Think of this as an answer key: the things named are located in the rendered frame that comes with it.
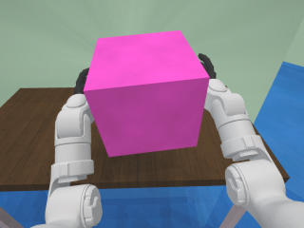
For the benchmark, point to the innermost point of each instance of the left robot hand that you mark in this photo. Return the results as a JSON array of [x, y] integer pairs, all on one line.
[[81, 81]]

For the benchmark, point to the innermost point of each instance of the carton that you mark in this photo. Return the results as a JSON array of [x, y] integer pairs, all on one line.
[[146, 92]]

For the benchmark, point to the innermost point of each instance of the robot right upper arm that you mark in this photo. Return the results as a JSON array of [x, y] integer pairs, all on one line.
[[257, 186]]

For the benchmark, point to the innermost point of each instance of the right robot hand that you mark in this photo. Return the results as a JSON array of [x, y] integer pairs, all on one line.
[[208, 66]]

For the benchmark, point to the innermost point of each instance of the table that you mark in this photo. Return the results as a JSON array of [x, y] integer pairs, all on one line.
[[27, 152]]

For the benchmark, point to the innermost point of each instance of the robot left upper arm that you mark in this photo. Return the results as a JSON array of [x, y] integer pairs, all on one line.
[[76, 206]]

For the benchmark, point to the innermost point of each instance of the right robot forearm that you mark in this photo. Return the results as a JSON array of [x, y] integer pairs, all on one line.
[[239, 140]]

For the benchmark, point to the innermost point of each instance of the left robot forearm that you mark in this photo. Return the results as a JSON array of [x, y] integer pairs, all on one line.
[[72, 141]]

